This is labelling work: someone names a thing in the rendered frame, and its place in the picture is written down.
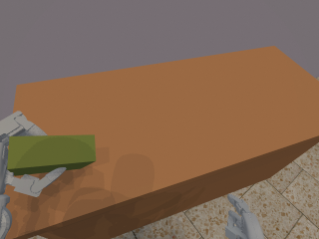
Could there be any sponge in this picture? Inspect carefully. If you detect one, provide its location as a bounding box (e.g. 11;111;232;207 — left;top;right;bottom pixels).
7;134;97;176

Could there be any right robot hand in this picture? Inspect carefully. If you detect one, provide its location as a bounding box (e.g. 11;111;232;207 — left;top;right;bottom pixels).
225;193;265;239

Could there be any table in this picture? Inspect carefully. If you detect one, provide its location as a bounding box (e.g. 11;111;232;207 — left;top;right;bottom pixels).
4;46;319;239

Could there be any left robot hand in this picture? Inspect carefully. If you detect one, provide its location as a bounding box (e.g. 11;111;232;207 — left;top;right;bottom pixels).
0;111;67;197

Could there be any robot left forearm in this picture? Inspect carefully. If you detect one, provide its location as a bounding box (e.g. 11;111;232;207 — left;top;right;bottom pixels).
0;194;13;239

